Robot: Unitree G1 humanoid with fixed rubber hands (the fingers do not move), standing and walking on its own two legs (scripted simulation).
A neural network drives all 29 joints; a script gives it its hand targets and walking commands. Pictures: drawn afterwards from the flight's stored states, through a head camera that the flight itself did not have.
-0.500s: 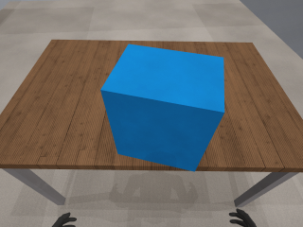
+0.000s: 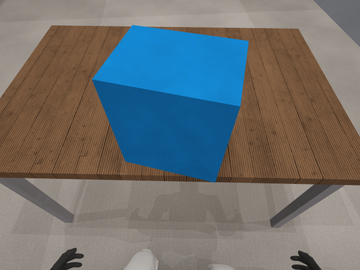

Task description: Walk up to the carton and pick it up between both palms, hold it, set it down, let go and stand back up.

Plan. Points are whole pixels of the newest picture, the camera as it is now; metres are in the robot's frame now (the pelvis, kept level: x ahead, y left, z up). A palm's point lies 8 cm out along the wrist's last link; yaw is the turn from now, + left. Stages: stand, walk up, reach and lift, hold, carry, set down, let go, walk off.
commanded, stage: walk up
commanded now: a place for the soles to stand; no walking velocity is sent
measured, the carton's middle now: (177, 110) +0.46 +0.02 +0.06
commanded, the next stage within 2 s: none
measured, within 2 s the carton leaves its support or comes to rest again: neither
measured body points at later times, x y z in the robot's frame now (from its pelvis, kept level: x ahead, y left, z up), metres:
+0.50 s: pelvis -0.01 -0.02 +0.02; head -0.02 -0.02 +0.47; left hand +0.04 +0.24 -0.10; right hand +0.10 -0.27 -0.10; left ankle +0.00 +0.10 -0.72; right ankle +0.00 -0.09 -0.72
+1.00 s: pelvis +0.02 +0.01 +0.02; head +0.02 +0.02 +0.47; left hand +0.11 +0.27 -0.10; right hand +0.10 -0.24 -0.10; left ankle +0.00 +0.10 -0.72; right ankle +0.00 -0.09 -0.72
